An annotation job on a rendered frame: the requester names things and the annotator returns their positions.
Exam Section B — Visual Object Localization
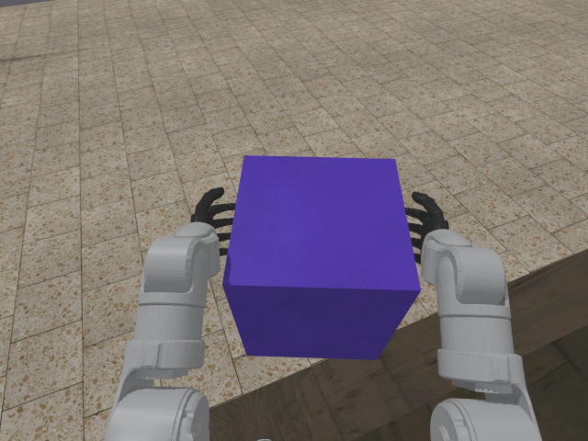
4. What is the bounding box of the right robot forearm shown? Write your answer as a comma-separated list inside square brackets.
[421, 229, 542, 441]

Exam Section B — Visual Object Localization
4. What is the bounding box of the robot right hand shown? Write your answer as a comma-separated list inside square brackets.
[405, 192, 449, 264]

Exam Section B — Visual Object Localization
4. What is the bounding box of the robot left hand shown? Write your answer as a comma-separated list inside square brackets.
[190, 187, 236, 256]

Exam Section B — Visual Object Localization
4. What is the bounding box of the robot right upper arm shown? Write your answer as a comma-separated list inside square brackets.
[430, 398, 541, 441]

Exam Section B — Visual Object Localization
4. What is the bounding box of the robot left upper arm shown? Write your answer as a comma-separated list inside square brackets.
[107, 386, 209, 441]

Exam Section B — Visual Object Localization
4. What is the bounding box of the left robot forearm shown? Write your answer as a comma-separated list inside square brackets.
[104, 222, 221, 441]

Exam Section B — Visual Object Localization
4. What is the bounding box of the carton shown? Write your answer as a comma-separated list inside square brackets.
[222, 155, 421, 360]

